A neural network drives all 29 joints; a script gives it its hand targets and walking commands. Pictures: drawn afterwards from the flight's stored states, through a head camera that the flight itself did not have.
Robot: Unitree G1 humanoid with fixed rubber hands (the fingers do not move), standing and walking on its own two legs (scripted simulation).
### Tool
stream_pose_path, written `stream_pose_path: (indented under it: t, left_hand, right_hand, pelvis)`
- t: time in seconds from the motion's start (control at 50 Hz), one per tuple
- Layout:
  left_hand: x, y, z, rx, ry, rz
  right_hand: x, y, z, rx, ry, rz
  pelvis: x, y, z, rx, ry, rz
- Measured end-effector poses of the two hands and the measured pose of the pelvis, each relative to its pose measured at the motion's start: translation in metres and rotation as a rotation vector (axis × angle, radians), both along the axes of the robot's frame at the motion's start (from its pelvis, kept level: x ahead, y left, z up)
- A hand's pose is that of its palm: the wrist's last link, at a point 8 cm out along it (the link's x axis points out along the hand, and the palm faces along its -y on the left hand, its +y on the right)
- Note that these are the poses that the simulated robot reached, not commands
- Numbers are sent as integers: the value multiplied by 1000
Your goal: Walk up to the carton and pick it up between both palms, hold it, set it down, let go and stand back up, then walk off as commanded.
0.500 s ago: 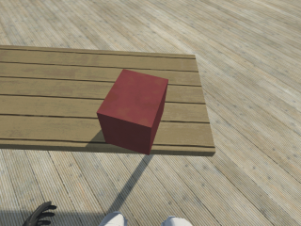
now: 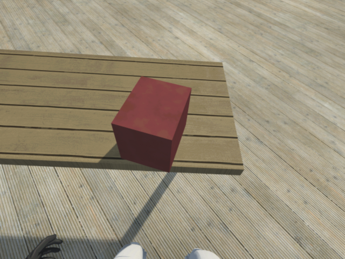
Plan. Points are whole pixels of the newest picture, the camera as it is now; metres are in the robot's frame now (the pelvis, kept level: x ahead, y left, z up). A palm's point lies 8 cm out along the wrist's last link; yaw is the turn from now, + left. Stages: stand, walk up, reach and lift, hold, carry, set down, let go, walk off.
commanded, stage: walk up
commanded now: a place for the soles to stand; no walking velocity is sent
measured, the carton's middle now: (155, 124) +0.52 +0.07 -0.06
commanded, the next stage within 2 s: none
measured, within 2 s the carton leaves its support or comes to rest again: neither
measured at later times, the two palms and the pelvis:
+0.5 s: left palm out of the picture +0.10 +0.31 -0.09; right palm out of the picture +0.05 -0.32 -0.09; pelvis +0.00 +0.00 +0.00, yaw +0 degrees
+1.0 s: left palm out of the picture +0.11 +0.30 -0.09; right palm out of the picture +0.05 -0.33 -0.09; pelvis -0.01 +0.00 +0.00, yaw +0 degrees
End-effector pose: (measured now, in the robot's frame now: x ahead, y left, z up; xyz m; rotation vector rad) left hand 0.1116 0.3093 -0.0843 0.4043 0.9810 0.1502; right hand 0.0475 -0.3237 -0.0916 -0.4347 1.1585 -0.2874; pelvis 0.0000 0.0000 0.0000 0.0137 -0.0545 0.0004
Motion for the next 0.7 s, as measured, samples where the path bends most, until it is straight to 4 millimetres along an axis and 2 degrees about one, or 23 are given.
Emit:
stream_pose_path:
  t: [0.14,0.34,0.58,0.7]
  left_hand:
    - [4,6,-6,-11,-17,-4]
    - [-10,-11,1,6,12,4]
    - [-2,3,-6,-19,-7,-11]
    - [-1,-4,-5,-13,-17,-5]
  right_hand:
    - [1,6,0,-14,-29,9]
    - [0,-11,-3,10,-3,6]
    - [2,5,4,-13,-23,13]
    - [-1,-2,2,-12,-18,21]
  pelvis:
    - [-1,7,-5,-7,-17,-6]
    - [-4,-12,0,8,3,5]
    - [-3,6,-2,-14,-5,-1]
    - [-7,-2,-3,-8,8,0]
